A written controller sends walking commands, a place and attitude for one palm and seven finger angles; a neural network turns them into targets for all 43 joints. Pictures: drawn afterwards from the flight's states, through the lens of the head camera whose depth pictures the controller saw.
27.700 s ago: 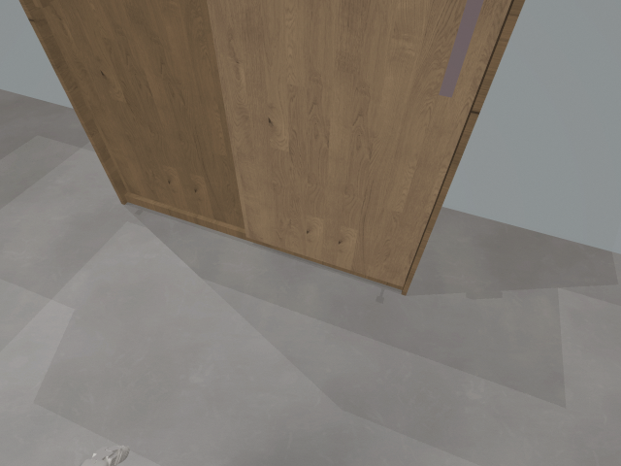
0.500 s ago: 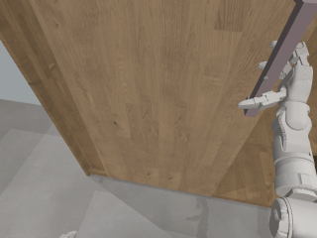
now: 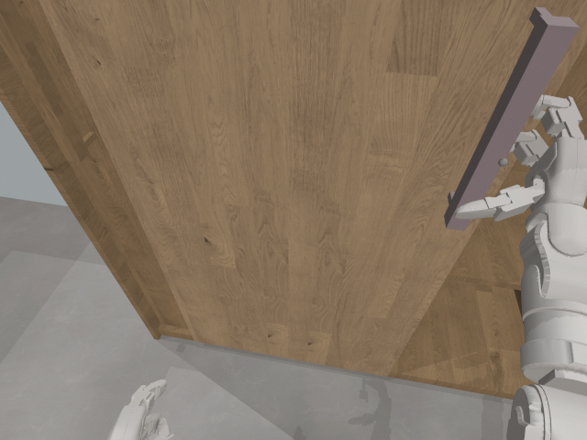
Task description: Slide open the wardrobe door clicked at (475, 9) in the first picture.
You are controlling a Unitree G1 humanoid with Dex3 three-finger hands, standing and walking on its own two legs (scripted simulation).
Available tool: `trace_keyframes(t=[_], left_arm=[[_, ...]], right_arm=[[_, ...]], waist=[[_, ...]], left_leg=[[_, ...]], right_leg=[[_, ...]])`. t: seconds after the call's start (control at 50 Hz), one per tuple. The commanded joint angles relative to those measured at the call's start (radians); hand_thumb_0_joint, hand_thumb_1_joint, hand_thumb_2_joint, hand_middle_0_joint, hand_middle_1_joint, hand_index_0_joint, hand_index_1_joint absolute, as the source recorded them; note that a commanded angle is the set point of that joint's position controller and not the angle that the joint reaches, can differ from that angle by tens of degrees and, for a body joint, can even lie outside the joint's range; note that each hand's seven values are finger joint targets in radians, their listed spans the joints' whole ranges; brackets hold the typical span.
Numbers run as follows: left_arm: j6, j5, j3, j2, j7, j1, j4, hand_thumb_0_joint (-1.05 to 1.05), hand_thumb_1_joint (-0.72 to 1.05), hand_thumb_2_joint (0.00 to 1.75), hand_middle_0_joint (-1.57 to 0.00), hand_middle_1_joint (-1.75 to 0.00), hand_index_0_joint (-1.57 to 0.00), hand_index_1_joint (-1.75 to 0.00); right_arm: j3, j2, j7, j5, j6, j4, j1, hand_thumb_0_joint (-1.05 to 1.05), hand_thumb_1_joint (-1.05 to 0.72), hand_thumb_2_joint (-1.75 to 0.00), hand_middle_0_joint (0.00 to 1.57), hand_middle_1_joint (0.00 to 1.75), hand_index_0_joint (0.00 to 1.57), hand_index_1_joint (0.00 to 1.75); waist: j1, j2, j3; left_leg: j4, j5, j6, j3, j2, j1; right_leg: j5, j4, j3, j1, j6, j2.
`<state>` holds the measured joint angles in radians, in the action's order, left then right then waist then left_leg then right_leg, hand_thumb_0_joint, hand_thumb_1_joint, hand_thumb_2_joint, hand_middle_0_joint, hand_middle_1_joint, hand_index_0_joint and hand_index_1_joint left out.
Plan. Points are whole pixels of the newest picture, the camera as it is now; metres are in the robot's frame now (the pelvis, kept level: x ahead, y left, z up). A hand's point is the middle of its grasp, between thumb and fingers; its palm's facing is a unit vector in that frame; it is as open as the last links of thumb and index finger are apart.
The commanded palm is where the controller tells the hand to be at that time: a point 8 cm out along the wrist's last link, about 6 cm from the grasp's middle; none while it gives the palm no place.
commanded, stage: slip the hand off the handle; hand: right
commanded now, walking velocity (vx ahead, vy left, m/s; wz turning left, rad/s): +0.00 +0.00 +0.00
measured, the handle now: (490, 135) +0.45 -0.21 +0.22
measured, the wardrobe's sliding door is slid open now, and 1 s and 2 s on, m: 0.49 0.49 0.49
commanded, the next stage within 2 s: draw the hand back to the body in 0.82 s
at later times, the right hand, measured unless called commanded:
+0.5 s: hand (569, 206) +0.35 -0.27 +0.20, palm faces +0.27 +0.96 -0.05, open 14.7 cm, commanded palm +0.31 -0.31 +0.20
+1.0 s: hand (578, 255) +0.28 -0.25 +0.20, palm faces +0.24 +0.97 -0.06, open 14.7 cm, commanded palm +0.24 -0.29 +0.20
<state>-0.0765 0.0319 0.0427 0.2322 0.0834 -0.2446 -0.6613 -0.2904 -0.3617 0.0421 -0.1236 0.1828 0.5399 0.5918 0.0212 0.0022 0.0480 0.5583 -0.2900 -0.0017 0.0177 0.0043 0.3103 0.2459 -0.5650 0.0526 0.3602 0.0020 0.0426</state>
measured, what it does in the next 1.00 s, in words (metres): stands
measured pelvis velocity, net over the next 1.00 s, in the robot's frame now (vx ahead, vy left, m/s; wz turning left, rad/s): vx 0.00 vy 0.00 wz -0.05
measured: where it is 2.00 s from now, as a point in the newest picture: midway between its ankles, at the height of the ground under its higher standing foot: outside the picture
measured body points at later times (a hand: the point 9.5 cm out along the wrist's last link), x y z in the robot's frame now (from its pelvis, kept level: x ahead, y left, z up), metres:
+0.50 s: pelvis +0.00 +0.00 +0.00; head +0.00 +0.00 +0.45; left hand +0.13 +0.26 -0.10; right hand +0.33 -0.32 +0.21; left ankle +0.00 +0.12 -0.73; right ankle +0.03 -0.12 -0.73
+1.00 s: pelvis +0.00 +0.00 +0.00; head -0.02 +0.01 +0.45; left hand +0.22 +0.20 -0.07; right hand +0.26 -0.30 +0.21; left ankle +0.00 +0.12 -0.73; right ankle +0.03 -0.12 -0.73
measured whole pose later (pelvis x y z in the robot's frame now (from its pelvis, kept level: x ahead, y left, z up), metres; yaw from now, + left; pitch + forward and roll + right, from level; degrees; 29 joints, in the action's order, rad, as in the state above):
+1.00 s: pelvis +0.00 +0.00 +0.00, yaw -3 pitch -2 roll +1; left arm -0.17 0.04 0.08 0.23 0.10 -0.19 -0.65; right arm -0.31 -0.32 0.16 -0.26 0.01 -0.02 0.13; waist -0.08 0.03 0.05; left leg 0.55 -0.32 0.00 0.07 0.02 0.21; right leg 0.26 -0.57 0.00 0.29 0.01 0.02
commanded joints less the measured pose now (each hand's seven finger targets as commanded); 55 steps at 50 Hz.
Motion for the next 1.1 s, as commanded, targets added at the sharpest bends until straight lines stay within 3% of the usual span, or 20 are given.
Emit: trace_keyframes(t=[0.0, 0.04, 0.1, 0.16, 0.22, 0.24, 0.28, 0.34, 0.4, 0.5, 0.62, 0.68, 0.82, 0.88, 0.92, 0.94, 0.96, 1.0, 1.02, 1.08], left_arm=[[-0.039, -0.002, -0.061, 0.156, 0.024, 0.005, 0.109, 0.00, 0.90, 0.90, -0.20, -0.30, -0.20, -0.30], [-0.044, -0.002, -0.065, 0.158, 0.023, -0.003, 0.108, 0.00, 0.90, 0.90, -0.20, -0.30, -0.20, -0.30], [-0.045, -0.002, -0.068, 0.166, 0.023, -0.018, 0.106, 0.00, 0.90, 0.90, -0.20, -0.30, -0.20, -0.30], [-0.055, 0.001, -0.074, 0.163, 0.011, -0.016, 0.129, 0.00, 0.90, 0.90, -0.20, -0.30, -0.20, -0.30], [-0.063, 0.005, -0.083, 0.166, 0.000, -0.016, 0.143, 0.00, 0.90, 0.90, -0.20, -0.30, -0.20, -0.30], [-0.067, 0.006, -0.082, 0.164, -0.002, -0.008, 0.151, 0.00, 0.90, 0.90, -0.20, -0.30, -0.20, -0.30], [-0.072, 0.008, -0.084, 0.169, 0.001, -0.010, 0.149, 0.00, 0.90, 0.90, -0.20, -0.30, -0.20, -0.30], [-0.081, 0.017, -0.079, 0.169, 0.008, 0.015, 0.151, 0.00, 0.90, 0.90, -0.20, -0.30, -0.20, -0.30], [-0.094, 0.014, -0.074, 0.170, 0.021, 0.033, 0.149, 0.00, 0.90, 0.90, -0.20, -0.30, -0.20, -0.30], [-0.120, 0.010, -0.064, 0.155, 0.021, 0.063, 0.157, 0.00, 0.90, 0.90, -0.20, -0.30, -0.20, -0.30], [-0.138, 0.010, -0.051, 0.142, 0.014, 0.099, 0.172, 0.00, 0.90, 0.90, -0.20, -0.30, -0.20, -0.30], [-0.137, 0.010, -0.044, 0.138, 0.016, 0.117, 0.177, 0.00, 0.90, 0.90, -0.20, -0.30, -0.20, -0.30], [-0.148, 0.001, -0.030, 0.120, 0.013, 0.149, 0.183, 0.00, 0.90, 0.90, -0.20, -0.30, -0.20, -0.30], [-0.149, 0.000, -0.028, 0.124, 0.024, 0.148, 0.161, 0.00, 0.90, 0.90, -0.20, -0.30, -0.20, -0.30], [-0.155, -0.002, -0.025, 0.118, 0.025, 0.157, 0.168, 0.00, 0.90, 0.90, -0.20, -0.30, -0.20, -0.30], [-0.149, 0.021, -0.019, 0.141, 0.034, 0.166, 0.163, 0.00, 0.90, 0.90, -0.20, -0.30, -0.20, -0.30], [-0.148, 0.031, -0.013, 0.132, 0.043, 0.182, 0.186, 0.00, 0.90, 0.90, -0.20, -0.30, -0.20, -0.30], [-0.149, 0.036, -0.007, 0.138, 0.055, 0.211, 0.205, 0.00, 0.90, 0.90, -0.20, -0.30, -0.20, -0.30], [-0.150, 0.038, -0.001, 0.133, 0.052, 0.230, 0.224, 0.00, 0.90, 0.90, -0.20, -0.30, -0.20, -0.30], [-0.162, 0.040, 0.008, 0.120, 0.039, 0.250, 0.241, 0.00, 0.90, 0.90, -0.20, -0.30, -0.20, -0.30]], right_arm=[[-0.179, -0.377, -0.034, -0.002, 0.053, -0.123, 0.434, 0.00, 0.55, -0.20, 0.25, 1.15, 0.25, 1.15], [-0.188, -0.389, -0.008, -0.009, 0.072, -0.123, 0.444, 0.00, 0.55, -0.20, 0.25, 1.15, 0.25, 1.15], [-0.230, -0.438, 0.020, -0.024, 0.094, -0.100, 0.447, 0.00, 0.55, -0.20, 0.25, 1.15, 0.25, 1.15], [-0.212, -0.391, 0.056, -0.044, 0.110, -0.167, 0.361, 0.00, 0.55, -0.20, 0.25, 1.15, 0.25, 1.15], [-0.197, -0.358, 0.082, -0.060, 0.120, -0.250, 0.272, 0.00, 0.55, -0.20, 0.25, 1.15, 0.25, 1.15], [-0.171, -0.329, 0.093, -0.066, 0.119, -0.293, 0.263, 0.00, 0.55, -0.20, 0.25, 1.15, 0.25, 1.15], [-0.173, -0.322, 0.106, -0.082, 0.107, -0.310, 0.217, 0.00, 0.55, -0.20, 0.25, 1.15, 0.25, 1.15], [-0.149, -0.295, 0.123, -0.105, 0.074, -0.363, 0.204, 0.00, 0.55, -0.20, 0.25, 1.15, 0.25, 1.15], [-0.188, -0.331, 0.117, -0.113, 0.057, -0.418, 0.194, 0.00, 0.55, -0.20, 0.25, 1.15, 0.25, 1.15], [-0.153, -0.274, 0.111, -0.114, 0.048, -0.517, 0.124, 0.00, 0.55, -0.20, 0.25, 1.15, 0.25, 1.15], [-0.133, -0.211, 0.111, -0.133, 0.000, -0.596, -0.026, 0.00, 0.55, -0.20, 0.25, 1.15, 0.25, 1.15], [-0.114, -0.182, 0.105, -0.134, -0.030, -0.649, -0.058, 0.00, 0.55, -0.20, 0.25, 1.15, 0.25, 1.15], [-0.084, -0.141, 0.085, -0.120, -0.046, -0.810, -0.130, 0.00, 0.55, -0.20, 0.25, 1.15, 0.25, 1.15], [-0.090, -0.156, 0.080, -0.122, -0.055, -0.777, -0.101, 0.00, 0.55, -0.20, 0.25, 1.15, 0.25, 1.15], [-0.076, -0.134, 0.081, -0.120, -0.055, -0.797, -0.127, 0.00, 0.55, -0.20, 0.25, 1.15, 0.25, 1.15], [-0.042, -0.165, 0.153, -0.146, -0.183, -0.665, -0.210, 0.00, 0.55, -0.20, 0.25, 1.15, 0.25, 1.15], [-0.061, -0.191, 0.191, -0.168, -0.240, -0.766, -0.136, 0.00, 0.55, -0.20, 0.25, 1.15, 0.25, 1.15], [-0.157, -0.297, 0.240, -0.189, -0.339, -0.795, -0.167, 0.00, 0.55, -0.20, 0.25, 1.15, 0.25, 1.15], [-0.166, -0.299, 0.270, -0.205, -0.391, -0.818, -0.213, 0.00, 0.55, -0.20, 0.25, 1.15, 0.25, 1.15], [-0.241, -0.308, 0.288, -0.265, -0.429, -0.886, -0.253, 0.00, 0.55, -0.20, 0.25, 1.15, 0.25, 1.15]], waist=[[-0.010, -0.025, 0.228], [-0.012, 0.015, 0.243], [-0.015, -0.002, 0.265], [-0.033, 0.048, 0.295], [-0.040, 0.028, 0.311], [-0.040, 0.069, 0.308], [-0.031, 0.021, 0.275], [-0.026, 0.048, 0.222], [-0.035, 0.056, 0.225], [-0.050, 0.089, 0.254], [-0.071, 0.056, 0.217], [-0.068, 0.036, 0.182], [-0.073, 0.080, 0.189], [-0.059, 0.036, 0.153], [-0.070, 0.068, 0.169], [-0.071, 0.082, 0.173], [-0.078, 0.098, 0.186], [-0.103, 0.070, 0.229], [-0.116, 0.088, 0.236], [-0.122, 0.039, 0.218]], left_leg=[[-0.100, 0.160, 0.007, -0.015, -0.008, -0.034], [-0.094, 0.156, 0.009, -0.018, -0.011, -0.029], [-0.084, 0.167, 0.007, -0.021, -0.011, -0.044], [-0.069, 0.195, 0.013, -0.017, -0.019, -0.047], [-0.058, 0.223, 0.013, -0.012, -0.025, -0.052], [-0.056, 0.229, 0.015, -0.011, -0.025, -0.044], [-0.064, 0.217, 0.012, -0.005, -0.029, -0.031], [-0.085, 0.129, 0.011, -0.004, -0.029, 0.015], [-0.091, 0.101, 0.013, -0.008, -0.025, 0.009], [-0.069, 0.146, 0.021, 0.006, -0.026, 0.000], [-0.064, 0.176, 0.022, 0.024, -0.026, -0.019], [-0.072, 0.178, 0.022, 0.030, -0.029, -0.017], [-0.074, 0.191, 0.025, 0.034, -0.027, -0.041], [-0.093, 0.156, 0.021, 0.031, -0.028, -0.026], [-0.089, 0.157, 0.024, 0.032, -0.023, -0.038], [-0.101, 0.162, 0.028, 0.029, -0.015, -0.078], [-0.120, 0.186, 0.026, 0.028, -0.007, -0.107], [-0.120, 0.259, 0.025, 0.029, -0.004, -0.160], [-0.117, 0.294, 0.026, 0.029, -0.003, -0.179], [-0.132, 0.330, 0.020, 0.037, -0.017, -0.183]], right_leg=[[-0.107, 0.051, -0.013, -0.097, -0.039, -0.024], [-0.103, 0.045, -0.014, -0.101, -0.038, -0.029], [-0.105, 0.038, -0.016, -0.084, -0.042, -0.030], [-0.128, 0.032, -0.013, -0.109, -0.042, -0.036], [-0.153, 0.027, -0.014, -0.128, -0.045, -0.034], [-0.160, 0.026, -0.013, -0.141, -0.044, -0.034], [-0.150, 0.024, -0.017, -0.135, -0.048, -0.032], [-0.075, 0.041, -0.029, -0.135, -0.044, -0.032], [-0.060, 0.044, -0.035, -0.139, -0.044, -0.034], [-0.115, 0.038, -0.048, -0.186, -0.038, -0.034], [-0.136, 0.049, -0.058, -0.188, -0.028, -0.032], [-0.140, 0.055, -0.060, -0.191, -0.027, -0.029], [-0.159, 0.063, -0.063, -0.221, -0.022, -0.035], [-0.121, 0.068, -0.067, -0.209, -0.024, -0.033], [-0.125, 0.072, -0.069, -0.216, -0.023, -0.038], [-0.090, 0.097, -0.070, -0.214, -0.026, -0.032], [-0.109, 0.108, -0.070, -0.225, -0.030, -0.037], [-0.175, 0.106, -0.069, -0.240, -0.040, -0.042], [-0.205, 0.106, -0.066, -0.253, -0.040, -0.047], [-0.243, 0.098, -0.069, -0.270, -0.034, -0.052]])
